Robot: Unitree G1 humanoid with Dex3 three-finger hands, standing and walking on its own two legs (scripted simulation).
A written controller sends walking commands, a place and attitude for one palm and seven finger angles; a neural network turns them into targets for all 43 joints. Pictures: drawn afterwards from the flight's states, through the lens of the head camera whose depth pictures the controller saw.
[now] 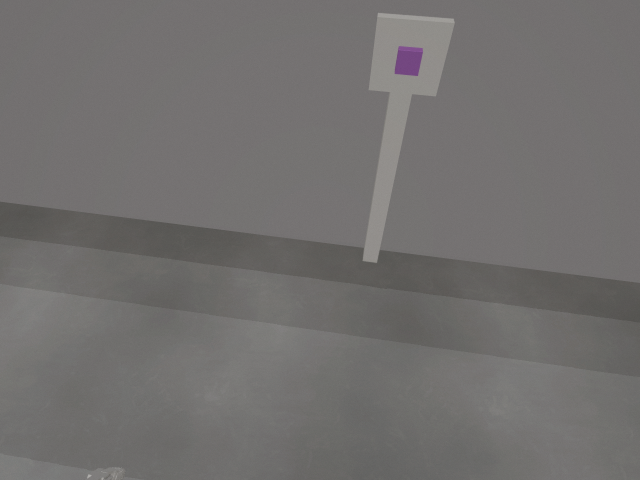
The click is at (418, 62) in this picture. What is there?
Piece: button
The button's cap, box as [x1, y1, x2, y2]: [395, 46, 422, 75]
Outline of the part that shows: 399,46 395,66 395,73 417,75 422,48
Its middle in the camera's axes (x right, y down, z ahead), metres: +0.22 -0.44 +0.96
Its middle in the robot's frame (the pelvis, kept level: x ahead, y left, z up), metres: +1.04 -0.17 +0.07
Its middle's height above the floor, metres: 0.84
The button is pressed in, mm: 0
